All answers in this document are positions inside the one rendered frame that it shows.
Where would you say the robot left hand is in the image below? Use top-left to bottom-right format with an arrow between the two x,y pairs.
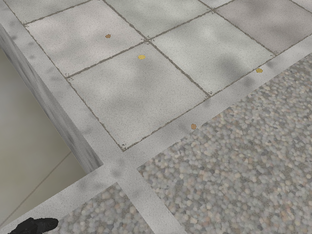
8,217 -> 59,234

